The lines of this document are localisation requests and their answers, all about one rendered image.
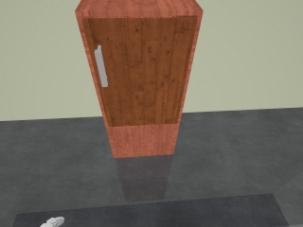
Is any handle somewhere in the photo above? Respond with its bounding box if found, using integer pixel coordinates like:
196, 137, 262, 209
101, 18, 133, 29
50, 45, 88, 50
94, 44, 108, 87

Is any robot left hand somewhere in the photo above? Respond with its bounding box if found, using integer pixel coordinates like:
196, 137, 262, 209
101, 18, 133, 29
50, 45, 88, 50
41, 217, 64, 227

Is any cupboard door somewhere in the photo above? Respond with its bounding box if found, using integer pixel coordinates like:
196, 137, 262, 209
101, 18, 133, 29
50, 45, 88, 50
82, 17, 198, 127

